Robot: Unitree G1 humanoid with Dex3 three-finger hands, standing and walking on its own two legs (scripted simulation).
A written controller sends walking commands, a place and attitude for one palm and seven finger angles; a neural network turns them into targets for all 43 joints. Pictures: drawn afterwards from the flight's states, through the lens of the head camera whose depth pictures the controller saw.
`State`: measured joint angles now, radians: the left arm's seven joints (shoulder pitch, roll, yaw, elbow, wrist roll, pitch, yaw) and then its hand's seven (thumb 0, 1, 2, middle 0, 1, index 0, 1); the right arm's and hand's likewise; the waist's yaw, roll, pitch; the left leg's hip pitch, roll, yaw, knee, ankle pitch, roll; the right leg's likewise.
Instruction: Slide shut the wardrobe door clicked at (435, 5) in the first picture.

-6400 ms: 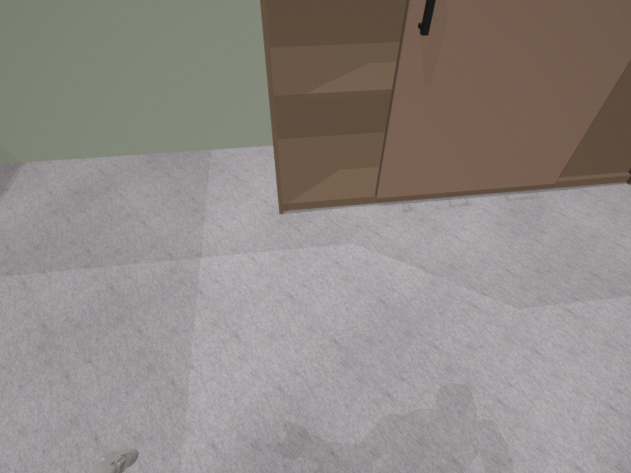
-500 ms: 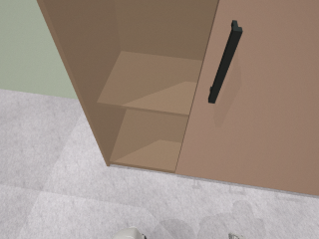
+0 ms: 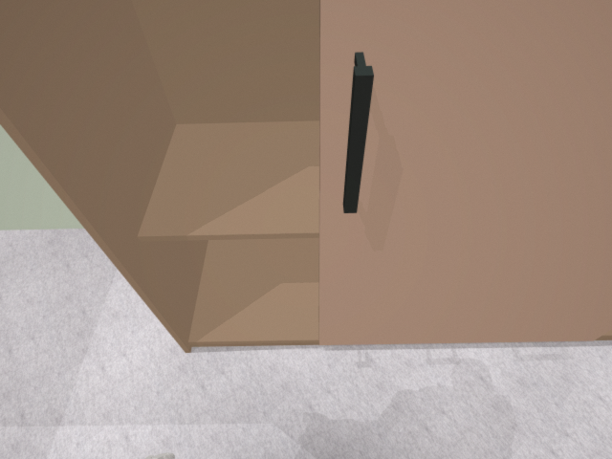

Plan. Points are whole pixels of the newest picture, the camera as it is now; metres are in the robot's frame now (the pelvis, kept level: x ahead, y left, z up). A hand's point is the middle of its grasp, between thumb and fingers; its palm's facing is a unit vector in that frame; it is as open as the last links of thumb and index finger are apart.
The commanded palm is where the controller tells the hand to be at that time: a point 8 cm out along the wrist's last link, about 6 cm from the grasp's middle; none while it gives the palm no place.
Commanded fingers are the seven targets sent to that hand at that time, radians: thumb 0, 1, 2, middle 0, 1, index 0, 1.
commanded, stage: come to a stop and stand still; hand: right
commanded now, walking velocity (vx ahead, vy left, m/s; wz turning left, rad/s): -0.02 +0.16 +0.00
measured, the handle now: (354, 142) +0.50 -0.06 +0.14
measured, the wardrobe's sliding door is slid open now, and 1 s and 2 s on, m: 0.43 0.43 0.43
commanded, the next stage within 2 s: look again from close up in 1.32 s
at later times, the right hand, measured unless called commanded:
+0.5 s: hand out of the picture -0.04 -0.15 -0.15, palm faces +0.03 +0.97 -0.24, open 7.3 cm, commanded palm none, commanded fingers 0.00 -0.90 -0.90 0.20 0.30 0.20 0.30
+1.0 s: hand out of the picture -0.07 -0.14 -0.18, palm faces +0.09 +0.98 -0.20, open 7.4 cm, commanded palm none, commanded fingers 0.00 -0.90 -0.90 0.20 0.30 0.20 0.30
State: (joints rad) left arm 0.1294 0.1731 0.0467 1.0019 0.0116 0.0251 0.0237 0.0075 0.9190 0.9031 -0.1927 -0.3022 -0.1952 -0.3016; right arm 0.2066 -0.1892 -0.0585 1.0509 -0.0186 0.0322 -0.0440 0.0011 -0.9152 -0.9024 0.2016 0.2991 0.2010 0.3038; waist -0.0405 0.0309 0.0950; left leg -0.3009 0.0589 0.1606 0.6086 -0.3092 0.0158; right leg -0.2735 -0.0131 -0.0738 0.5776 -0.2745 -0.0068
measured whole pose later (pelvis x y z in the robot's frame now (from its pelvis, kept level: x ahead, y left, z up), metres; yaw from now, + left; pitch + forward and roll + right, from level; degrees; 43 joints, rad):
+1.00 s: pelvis -0.01 +0.03 +0.00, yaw +1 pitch -1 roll -2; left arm 0.16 0.15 0.02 1.08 0.01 -0.01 0.04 0.01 0.91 0.90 -0.19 -0.30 -0.20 -0.30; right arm 0.35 -0.13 -0.02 1.16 -0.01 0.01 -0.06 0.00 -0.91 -0.90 0.20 0.30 0.20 0.30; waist -0.05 0.04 0.05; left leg -0.10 0.05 0.03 0.54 -0.42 0.00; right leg -0.21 0.01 -0.10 0.51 -0.29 -0.01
